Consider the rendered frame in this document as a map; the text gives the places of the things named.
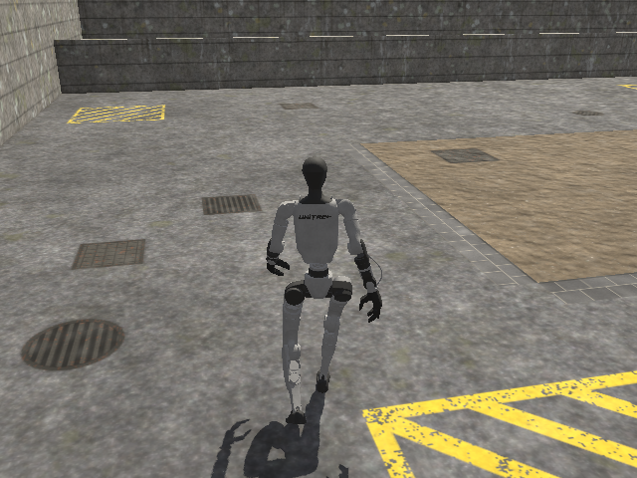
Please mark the right robot upper arm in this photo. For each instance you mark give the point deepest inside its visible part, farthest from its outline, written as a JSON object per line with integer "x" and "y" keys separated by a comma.
{"x": 347, "y": 210}

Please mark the left robot upper arm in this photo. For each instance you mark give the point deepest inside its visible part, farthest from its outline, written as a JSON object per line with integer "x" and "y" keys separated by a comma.
{"x": 284, "y": 212}

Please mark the right robot hand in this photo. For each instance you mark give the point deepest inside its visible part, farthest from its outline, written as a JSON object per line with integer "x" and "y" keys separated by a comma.
{"x": 377, "y": 304}

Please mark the humanoid robot head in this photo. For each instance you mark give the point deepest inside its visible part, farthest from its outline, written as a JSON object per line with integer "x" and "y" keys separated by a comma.
{"x": 314, "y": 171}

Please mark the robot right shin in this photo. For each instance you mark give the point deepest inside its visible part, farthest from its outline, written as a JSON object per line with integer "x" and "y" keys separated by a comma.
{"x": 327, "y": 349}

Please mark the right robot forearm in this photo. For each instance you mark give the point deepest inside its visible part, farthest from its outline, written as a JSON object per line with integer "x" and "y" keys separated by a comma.
{"x": 365, "y": 270}

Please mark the left robot hand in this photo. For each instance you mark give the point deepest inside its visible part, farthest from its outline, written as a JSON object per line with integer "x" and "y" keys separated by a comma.
{"x": 281, "y": 263}

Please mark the left robot forearm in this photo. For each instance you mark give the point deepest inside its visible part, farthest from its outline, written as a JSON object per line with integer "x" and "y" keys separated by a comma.
{"x": 272, "y": 258}

